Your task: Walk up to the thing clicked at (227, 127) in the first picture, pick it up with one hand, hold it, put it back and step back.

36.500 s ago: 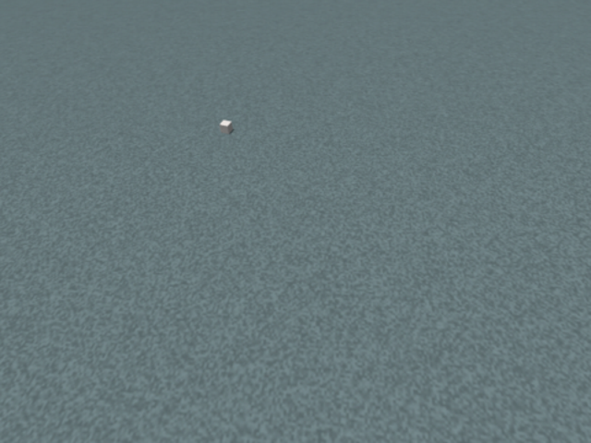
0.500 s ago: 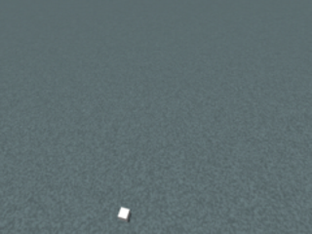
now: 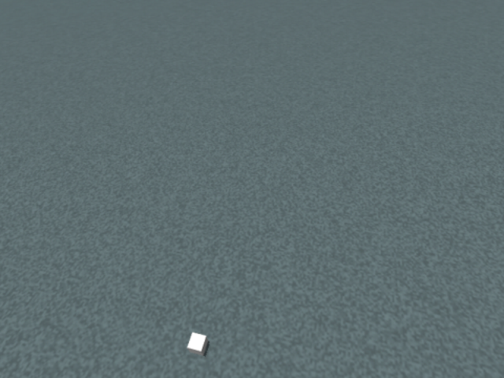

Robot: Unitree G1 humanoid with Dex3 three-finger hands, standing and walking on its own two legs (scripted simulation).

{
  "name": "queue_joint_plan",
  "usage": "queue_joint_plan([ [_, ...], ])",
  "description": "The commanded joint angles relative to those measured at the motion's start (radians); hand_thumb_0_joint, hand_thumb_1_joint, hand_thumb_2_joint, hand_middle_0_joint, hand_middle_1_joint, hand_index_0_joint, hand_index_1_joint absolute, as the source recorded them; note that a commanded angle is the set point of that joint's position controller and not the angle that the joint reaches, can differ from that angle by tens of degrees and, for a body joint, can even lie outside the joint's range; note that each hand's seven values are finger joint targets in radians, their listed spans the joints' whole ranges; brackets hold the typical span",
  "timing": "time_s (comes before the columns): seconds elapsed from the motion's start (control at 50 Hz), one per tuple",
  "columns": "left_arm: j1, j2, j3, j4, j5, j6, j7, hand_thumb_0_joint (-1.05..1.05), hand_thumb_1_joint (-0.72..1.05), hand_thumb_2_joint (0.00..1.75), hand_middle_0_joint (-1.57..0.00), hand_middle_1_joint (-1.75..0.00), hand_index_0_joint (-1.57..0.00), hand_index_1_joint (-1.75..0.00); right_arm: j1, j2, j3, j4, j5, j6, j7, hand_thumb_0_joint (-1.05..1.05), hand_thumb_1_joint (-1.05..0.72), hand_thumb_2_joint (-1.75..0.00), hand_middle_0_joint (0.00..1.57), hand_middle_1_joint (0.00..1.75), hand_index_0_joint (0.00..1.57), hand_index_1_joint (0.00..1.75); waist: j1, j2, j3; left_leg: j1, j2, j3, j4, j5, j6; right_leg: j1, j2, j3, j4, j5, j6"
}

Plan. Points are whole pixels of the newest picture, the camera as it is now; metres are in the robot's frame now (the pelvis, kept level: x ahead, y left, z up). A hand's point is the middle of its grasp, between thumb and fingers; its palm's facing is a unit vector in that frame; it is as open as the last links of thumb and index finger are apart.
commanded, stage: stand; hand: left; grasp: from above
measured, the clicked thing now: (197, 343) +0.41 +0.25 -0.75
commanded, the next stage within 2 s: step back in 1.14 s
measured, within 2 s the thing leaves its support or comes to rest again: neither
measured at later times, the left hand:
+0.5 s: hand out of the picture +0.08 +0.25 -0.15, palm faces +0.02 -0.94 -0.34, open 7.3 cm
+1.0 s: hand out of the picture +0.08 +0.24 -0.15, palm faces +0.01 -0.94 -0.34, open 7.3 cm
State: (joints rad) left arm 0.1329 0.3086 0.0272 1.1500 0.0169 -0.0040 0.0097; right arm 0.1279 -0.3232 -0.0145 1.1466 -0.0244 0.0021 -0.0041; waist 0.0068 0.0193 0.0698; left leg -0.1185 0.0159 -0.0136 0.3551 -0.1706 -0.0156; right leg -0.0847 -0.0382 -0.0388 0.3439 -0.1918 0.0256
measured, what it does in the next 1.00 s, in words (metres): stands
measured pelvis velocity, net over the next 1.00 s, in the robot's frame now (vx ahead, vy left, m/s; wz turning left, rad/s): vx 0.01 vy -0.01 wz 0.00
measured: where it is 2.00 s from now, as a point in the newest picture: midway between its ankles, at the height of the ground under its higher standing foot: outside the picture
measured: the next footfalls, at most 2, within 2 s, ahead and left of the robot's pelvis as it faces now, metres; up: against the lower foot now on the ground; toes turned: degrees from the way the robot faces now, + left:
right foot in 1.88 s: -0.12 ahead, -0.11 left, +0.00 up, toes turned -3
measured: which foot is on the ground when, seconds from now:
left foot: down 0.00-1.00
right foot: down 0.00-1.00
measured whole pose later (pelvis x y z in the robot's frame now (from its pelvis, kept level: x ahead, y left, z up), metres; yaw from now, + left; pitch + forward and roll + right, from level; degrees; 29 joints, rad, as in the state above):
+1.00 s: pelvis +0.01 -0.01 +0.00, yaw +0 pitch -3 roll +0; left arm 0.12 0.33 0.02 1.13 0.01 -0.01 0.00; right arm 0.11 -0.34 -0.01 1.14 -0.02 0.00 0.00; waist 0.00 0.01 0.06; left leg -0.10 0.02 -0.01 0.33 -0.17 -0.03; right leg -0.08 -0.03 -0.04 0.33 -0.20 0.02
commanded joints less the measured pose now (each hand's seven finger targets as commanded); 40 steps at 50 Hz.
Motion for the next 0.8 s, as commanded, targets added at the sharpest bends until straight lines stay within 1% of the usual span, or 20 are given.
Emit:
queue_joint_plan([
  [0.0, -0.03, 0.205, 0.035, -0.05, 0.002, -0.02, 0.015, 0.0, 0.9, 0.9, -0.2, -0.3, -0.2, -0.3, -0.042, -0.198, -0.033, -0.054, 0.006, -0.024, -0.016, 0.0, -0.9, -0.9, 0.2, 0.3, 0.2, 0.3, 0.0, -0.015, -0.05, -0.001, 0.096, -0.079, -0.076, 0.084, 0.034, -0.016, -0.088, 0.08, -0.073, 0.085, -0.024],
  [0.04, -0.037, 0.206, 0.036, -0.049, 0.002, -0.022, 0.016, 0.0, 0.9, 0.9, -0.2, -0.3, -0.2, -0.3, -0.048, -0.195, -0.032, -0.055, 0.006, -0.025, -0.016, 0.0, -0.9, -0.9, 0.2, 0.3, 0.2, 0.3, -0.001, -0.033, -0.066, 0.025, 0.104, -0.081, -0.068, 0.119, 0.036, -0.014, -0.09, 0.08, -0.07, 0.1, -0.024],
  [0.06, -0.04, 0.208, 0.036, -0.052, 0.002, -0.021, 0.015, 0.0, 0.9, 0.9, -0.2, -0.3, -0.2, -0.3, -0.045, -0.196, -0.032, -0.054, 0.005, -0.025, -0.016, 0.0, -0.9, -0.9, 0.2, 0.3, 0.2, 0.3, -0.002, -0.032, -0.058, 0.022, 0.102, -0.078, -0.07, 0.114, 0.033, -0.022, -0.089, 0.081, -0.075, 0.093, -0.024],
  [0.08, -0.054, 0.215, 0.039, -0.059, 0.001, -0.023, 0.015, 0.0, 0.9, 0.9, -0.2, -0.3, -0.2, -0.3, -0.049, -0.208, -0.035, -0.056, 0.005, -0.026, -0.017, 0.0, -0.9, -0.9, 0.2, 0.3, 0.2, 0.3, -0.004, -0.021, -0.08, 0.031, 0.106, -0.075, -0.062, 0.155, 0.034, -0.003, -0.096, 0.086, -0.071, 0.141, -0.026],
  [0.1, -0.051, 0.211, 0.038, -0.056, 0.0, -0.022, 0.015, 0.0, 0.9, 0.9, -0.2, -0.3, -0.2, -0.3, -0.047, -0.204, -0.033, -0.052, 0.006, -0.026, -0.017, 0.0, -0.9, -0.9, 0.2, 0.3, 0.2, 0.3, -0.005, -0.017, -0.07, 0.018, 0.104, -0.074, -0.066, 0.137, 0.032, -0.003, -0.092, 0.084, -0.074, 0.128, -0.023],
  [0.18, -0.052, 0.208, 0.037, -0.057, -0.001, -0.018, 0.013, 0.0, 0.9, 0.9, -0.2, -0.3, -0.2, -0.3, -0.061, -0.204, -0.032, -0.053, 0.004, -0.027, -0.019, 0.0, -0.9, -0.9, 0.2, 0.3, 0.2, 0.3, 0.0, -0.011, -0.075, 0.016, 0.107, -0.072, -0.073, 0.149, 0.032, 0.007, -0.094, 0.08, -0.065, 0.139, -0.027],
  [0.26, -0.059, 0.21, 0.037, -0.06, -0.001, -0.022, 0.014, 0.0, 0.9, 0.9, -0.2, -0.3, -0.2, -0.3, -0.067, -0.207, -0.034, -0.056, 0.005, -0.03, -0.017, 0.0, -0.9, -0.9, 0.2, 0.3, 0.2, 0.3, 0.0, -0.02, -0.105, 0.045, 0.113, -0.072, -0.06, 0.225, 0.033, 0.022, -0.098, 0.075, -0.055, 0.195, -0.025],
  [0.32, -0.062, 0.212, 0.036, -0.058, -0.001, -0.021, 0.013, 0.0, 0.9, 0.9, -0.2, -0.3, -0.2, -0.3, -0.066, -0.204, -0.032, -0.053, 0.006, -0.027, -0.017, 0.0, -0.9, -0.9, 0.2, 0.3, 0.2, 0.3, -0.002, -0.032, -0.072, 0.029, 0.11, -0.074, -0.072, 0.173, 0.031, 0.006, -0.093, 0.073, -0.069, 0.141, -0.023],
  [0.34, -0.061, 0.21, 0.035, -0.062, 0.001, -0.022, 0.014, 0.0, 0.9, 0.9, -0.2, -0.3, -0.2, -0.3, -0.071, -0.215, -0.035, -0.057, 0.006, -0.027, -0.016, 0.0, -0.9, -0.9, 0.2, 0.3, 0.2, 0.3, -0.002, -0.023, -0.093, 0.042, 0.111, -0.07, -0.062, 0.189, 0.035, 0.01, -0.098, 0.076, -0.07, 0.168, -0.024],
  [0.36, -0.068, 0.217, 0.036, -0.063, 0.0, -0.022, 0.013, 0.0, 0.9, 0.9, -0.2, -0.3, -0.2, -0.3, -0.067, -0.208, -0.033, -0.055, 0.008, -0.026, -0.016, 0.0, -0.9, -0.9, 0.2, 0.3, 0.2, 0.3, -0.006, -0.028, -0.075, 0.031, 0.11, -0.071, -0.071, 0.166, 0.03, -0.001, -0.095, 0.075, -0.074, 0.142, -0.023],
  [0.42, -0.076, 0.224, 0.038, -0.069, 0.0, -0.022, 0.013, 0.0, 0.9, 0.9, -0.2, -0.3, -0.2, -0.3, -0.068, -0.207, -0.034, -0.056, 0.006, -0.026, -0.014, 0.0, -0.9, -0.9, 0.2, 0.3, 0.2, 0.3, -0.008, -0.023, -0.079, 0.024, 0.11, -0.069, -0.073, 0.147, 0.029, 0.007, -0.099, 0.079, -0.071, 0.131, -0.028],
  [0.44, -0.066, 0.213, 0.035, -0.065, 0.0, -0.021, 0.011, 0.0, 0.9, 0.9, -0.2, -0.3, -0.2, -0.3, -0.074, -0.215, -0.033, -0.055, 0.007, -0.026, -0.014, 0.0, -0.9, -0.9, 0.2, 0.3, 0.2, 0.3, -0.002, -0.013, -0.065, 0.015, 0.109, -0.071, -0.078, 0.117, 0.029, -0.004, -0.094, 0.078, -0.08, 0.105, -0.026],
  [0.46, -0.066, 0.22, 0.035, -0.062, 0.0, -0.021, 0.011, 0.0, 0.9, 0.9, -0.2, -0.3, -0.2, -0.3, -0.074, -0.206, -0.033, -0.055, 0.007, -0.024, -0.012, 0.0, -0.9, -0.9, 0.2, 0.3, 0.2, 0.3, -0.004, -0.022, -0.051, 0.008, 0.107, -0.075, -0.087, 0.098, 0.028, -0.015, -0.091, 0.074, -0.084, 0.07, -0.026],
  [0.5, -0.06, 0.218, 0.034, -0.065, 0.001, -0.022, 0.008, 0.0, 0.9, 0.9, -0.2, -0.3, -0.2, -0.3, -0.075, -0.215, -0.035, -0.056, 0.007, -0.026, -0.011, 0.0, -0.9, -0.9, 0.2, 0.3, 0.2, 0.3, -0.003, -0.016, -0.056, 0.006, 0.107, -0.072, -0.086, 0.071, 0.03, -0.012, -0.093, 0.081, -0.089, 0.069, -0.03],
  [0.56, -0.071, 0.225, 0.036, -0.071, 0.001, -0.022, 0.007, 0.0, 0.9, 0.9, -0.2, -0.3, -0.2, -0.3, -0.069, -0.216, -0.035, -0.055, 0.006, -0.028, -0.011, 0.0, -0.9, -0.9, 0.2, 0.3, 0.2, 0.3, -0.007, -0.005, -0.067, -0.004, 0.109, -0.073, -0.091, 0.09, 0.031, 0.008, -0.096, 0.085, -0.079, 0.094, -0.033],
  [0.6, -0.058, 0.224, 0.036, -0.07, 0.001, -0.022, 0.007, 0.0, 0.9, 0.9, -0.2, -0.3, -0.2, -0.3, -0.084, -0.219, -0.036, -0.06, 0.006, -0.03, -0.011, 0.0, -0.9, -0.9, 0.2, 0.3, 0.2, 0.3, 0.001, -0.003, -0.084, 0.017, 0.113, -0.074, -0.082, 0.115, 0.034, 0.003, -0.097, 0.081, -0.072, 0.106, -0.035],
  [0.62, -0.065, 0.225, 0.036, -0.07, -0.001, -0.022, 0.006, 0.0, 0.9, 0.9, -0.2, -0.3, -0.2, -0.3, -0.07, -0.21, -0.033, -0.057, 0.007, -0.03, -0.011, 0.0, -0.9, -0.9, 0.2, 0.3, 0.2, 0.3, -0.005, -0.017, -0.077, 0.006, 0.111, -0.074, -0.088, 0.11, 0.03, 0.006, -0.096, 0.082, -0.072, 0.095, -0.034],
  [0.68, -0.065, 0.227, 0.034, -0.076, -0.002, -0.027, 0.007, 0.0, 0.9, 0.9, -0.2, -0.3, -0.2, -0.3, -0.071, -0.219, -0.035, -0.059, 0.008, -0.03, -0.009, 0.0, -0.9, -0.9, 0.2, 0.3, 0.2, 0.3, -0.005, -0.014, -0.093, 0.037, 0.114, -0.071, -0.074, 0.16, 0.03, 0.0, -0.098, 0.081, -0.071, 0.131, -0.033],
  [0.74, -0.063, 0.23, 0.034, -0.075, -0.003, -0.026, 0.008, 0.0, 0.9, 0.9, -0.2, -0.3, -0.2, -0.3, -0.068, -0.216, -0.035, -0.057, 0.007, -0.028, -0.011, 0.0, -0.9, -0.9, 0.2, 0.3, 0.2, 0.3, -0.006, -0.028, -0.09, 0.034, 0.113, -0.072, -0.073, 0.145, 0.03, 0.003, -0.099, 0.083, -0.073, 0.128, -0.035],
  [0.78, -0.06, 0.226, 0.031, -0.072, -0.003, -0.023, 0.007, 0.0, 0.9, 0.9, -0.2, -0.3, -0.2, -0.3, -0.061, -0.222, -0.033, -0.054, 0.008, -0.026, -0.01, 0.0, -0.9, -0.9, 0.2, 0.3, 0.2, 0.3, -0.007, -0.008, -0.067, 0.007, 0.109, -0.071, -0.083, 0.107, 0.029, 0.0, -0.097, 0.084, -0.079, 0.109, -0.034],
])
